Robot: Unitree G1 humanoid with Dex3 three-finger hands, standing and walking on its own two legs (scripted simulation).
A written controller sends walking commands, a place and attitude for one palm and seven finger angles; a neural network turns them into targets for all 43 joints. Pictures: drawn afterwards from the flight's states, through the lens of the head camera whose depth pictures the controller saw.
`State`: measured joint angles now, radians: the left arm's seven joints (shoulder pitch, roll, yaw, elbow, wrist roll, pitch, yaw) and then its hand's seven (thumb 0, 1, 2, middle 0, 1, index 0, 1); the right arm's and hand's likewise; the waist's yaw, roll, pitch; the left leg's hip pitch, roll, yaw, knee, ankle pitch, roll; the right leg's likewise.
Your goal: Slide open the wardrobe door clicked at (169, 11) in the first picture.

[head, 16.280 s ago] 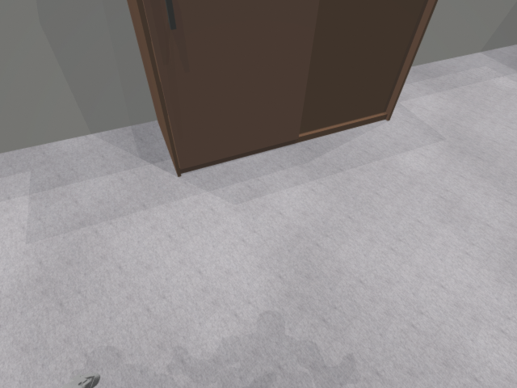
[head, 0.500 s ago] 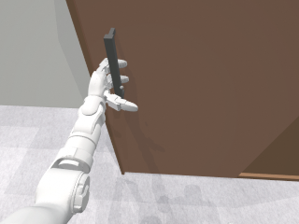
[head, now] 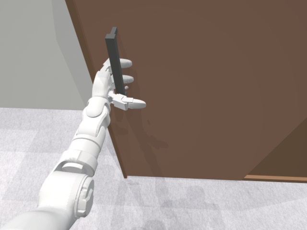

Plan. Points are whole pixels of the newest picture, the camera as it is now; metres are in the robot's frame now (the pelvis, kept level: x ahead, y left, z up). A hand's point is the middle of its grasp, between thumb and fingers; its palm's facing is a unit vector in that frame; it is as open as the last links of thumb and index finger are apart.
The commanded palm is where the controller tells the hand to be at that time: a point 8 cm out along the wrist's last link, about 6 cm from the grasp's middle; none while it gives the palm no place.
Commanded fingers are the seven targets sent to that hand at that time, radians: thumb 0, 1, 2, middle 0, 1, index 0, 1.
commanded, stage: grip the handle and tug to test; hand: left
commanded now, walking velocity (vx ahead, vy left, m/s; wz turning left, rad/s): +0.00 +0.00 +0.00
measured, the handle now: (119, 72) +0.50 +0.09 +0.15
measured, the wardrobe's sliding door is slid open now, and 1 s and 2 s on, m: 0.00 0.00 0.01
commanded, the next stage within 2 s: tug the door sideways, standing still in 1.22 s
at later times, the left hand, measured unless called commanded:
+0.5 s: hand (126, 87) +0.45 +0.07 +0.14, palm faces -0.09 -1.00 -0.01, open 5.5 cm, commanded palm +0.42 +0.12 +0.14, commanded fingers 0.00 0.90 0.90 -0.45 -1.40 -0.45 -1.40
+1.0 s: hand (126, 87) +0.45 +0.07 +0.14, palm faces -0.08 -1.00 +0.00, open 5.3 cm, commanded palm +0.41 +0.12 +0.14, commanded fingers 0.00 0.90 0.90 -0.45 -1.40 -0.45 -1.40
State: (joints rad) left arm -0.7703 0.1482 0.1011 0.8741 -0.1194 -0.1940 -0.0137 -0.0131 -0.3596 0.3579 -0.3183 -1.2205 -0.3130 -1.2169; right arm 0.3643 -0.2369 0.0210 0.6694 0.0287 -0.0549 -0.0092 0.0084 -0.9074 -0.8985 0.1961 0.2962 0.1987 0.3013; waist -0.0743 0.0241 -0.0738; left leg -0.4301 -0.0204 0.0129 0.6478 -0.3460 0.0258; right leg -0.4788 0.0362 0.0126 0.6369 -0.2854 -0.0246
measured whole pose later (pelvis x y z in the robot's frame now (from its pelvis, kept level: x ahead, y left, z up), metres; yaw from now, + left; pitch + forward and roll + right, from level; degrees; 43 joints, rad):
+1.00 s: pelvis +0.01 -0.01 +0.00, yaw -1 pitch +7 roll +0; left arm -0.70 0.15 0.12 0.78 -0.13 -0.14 -0.02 0.01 0.79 0.82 -0.42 -1.40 -0.39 -1.40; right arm 0.35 -0.24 0.02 0.65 0.03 -0.04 -0.01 0.01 -0.91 -0.90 0.20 0.30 0.20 0.30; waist -0.07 0.03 -0.08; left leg -0.39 -0.01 0.02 0.62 -0.35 0.02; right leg -0.45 0.05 0.02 0.61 -0.29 -0.03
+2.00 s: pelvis +0.01 +0.00 +0.00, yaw +3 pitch +6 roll +0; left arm -0.74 0.07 -0.07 0.75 -0.15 -0.10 0.12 0.01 0.79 0.80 -0.34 -1.40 -0.27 -1.40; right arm 0.34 -0.22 0.01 0.72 0.01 -0.08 0.02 0.01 -0.91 -0.90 0.20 0.30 0.20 0.30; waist -0.02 0.05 -0.06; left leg -0.39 -0.04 -0.04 0.64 -0.35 0.02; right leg -0.42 0.01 -0.04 0.63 -0.32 -0.03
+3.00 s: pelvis +0.02 -0.17 +0.00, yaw -2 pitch -1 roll -3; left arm -0.67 0.21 -0.01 0.42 -0.11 -0.07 0.13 0.00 0.78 0.87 -0.41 -1.40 -0.20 -1.40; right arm 0.13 -0.18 -0.01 0.64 0.04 -0.05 -0.04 0.01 -0.91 -0.90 0.20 0.30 0.20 0.30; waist 0.13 0.05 0.23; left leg -0.30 0.26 0.05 0.61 -0.28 -0.12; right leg -0.45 -0.08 -0.03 0.93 -0.43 0.02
